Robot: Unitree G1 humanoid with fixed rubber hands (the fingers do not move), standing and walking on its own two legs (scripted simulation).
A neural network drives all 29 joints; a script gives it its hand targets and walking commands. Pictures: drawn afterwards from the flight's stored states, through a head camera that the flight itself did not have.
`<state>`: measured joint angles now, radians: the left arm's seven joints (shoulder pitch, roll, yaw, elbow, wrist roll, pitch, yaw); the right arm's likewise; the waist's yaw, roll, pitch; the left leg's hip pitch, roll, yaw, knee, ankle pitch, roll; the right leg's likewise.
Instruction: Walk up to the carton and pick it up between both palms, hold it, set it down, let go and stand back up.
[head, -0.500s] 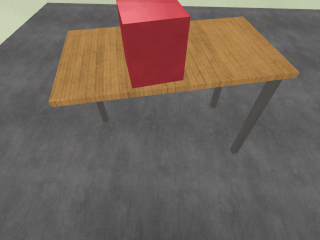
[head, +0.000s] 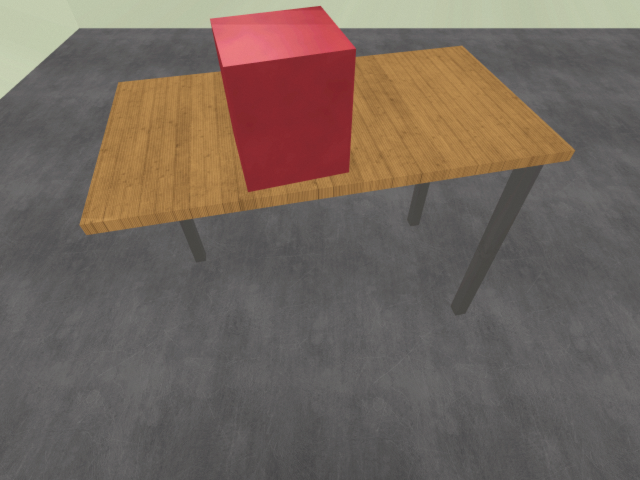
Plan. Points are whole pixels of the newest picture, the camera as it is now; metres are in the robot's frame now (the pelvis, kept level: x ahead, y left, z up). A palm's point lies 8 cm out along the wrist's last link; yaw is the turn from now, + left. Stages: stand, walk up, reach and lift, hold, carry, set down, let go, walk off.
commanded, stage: walk up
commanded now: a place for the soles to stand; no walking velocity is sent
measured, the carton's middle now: (283, 100) +0.74 +0.06 +0.08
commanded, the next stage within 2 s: none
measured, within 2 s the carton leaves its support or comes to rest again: neither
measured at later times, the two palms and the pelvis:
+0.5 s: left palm out of the picture +0.03 +0.15 -0.14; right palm (518, 432) +0.19 -0.27 -0.15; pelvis +0.14 -0.04 -0.01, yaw +6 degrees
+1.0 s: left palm (167, 336) +0.37 +0.27 -0.13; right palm (457, 349) +0.33 -0.22 -0.15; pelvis +0.30 +0.02 -0.02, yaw +2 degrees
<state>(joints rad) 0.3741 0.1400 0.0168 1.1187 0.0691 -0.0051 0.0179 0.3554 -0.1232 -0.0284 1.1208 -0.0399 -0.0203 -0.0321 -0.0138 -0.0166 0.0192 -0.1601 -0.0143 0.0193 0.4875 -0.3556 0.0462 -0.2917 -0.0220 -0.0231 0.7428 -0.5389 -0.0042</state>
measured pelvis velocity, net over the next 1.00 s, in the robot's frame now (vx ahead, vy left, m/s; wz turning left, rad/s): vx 0.30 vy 0.02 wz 0.04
